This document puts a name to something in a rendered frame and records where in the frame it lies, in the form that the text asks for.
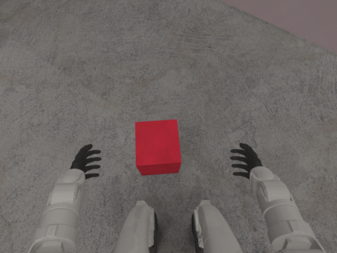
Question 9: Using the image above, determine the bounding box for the carton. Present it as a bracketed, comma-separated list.
[135, 119, 181, 176]

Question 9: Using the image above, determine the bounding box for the right robot forearm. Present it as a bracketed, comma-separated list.
[250, 167, 326, 253]

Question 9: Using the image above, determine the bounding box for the left robot hand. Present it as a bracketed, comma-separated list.
[70, 144, 101, 180]

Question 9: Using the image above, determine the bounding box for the left robot thigh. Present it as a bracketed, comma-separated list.
[112, 206, 154, 253]

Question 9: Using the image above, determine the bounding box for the right robot hand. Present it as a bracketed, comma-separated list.
[230, 143, 262, 179]

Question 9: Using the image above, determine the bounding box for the left robot forearm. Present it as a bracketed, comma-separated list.
[27, 169, 85, 253]

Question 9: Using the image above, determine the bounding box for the right robot foot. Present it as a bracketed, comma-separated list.
[192, 213, 204, 253]

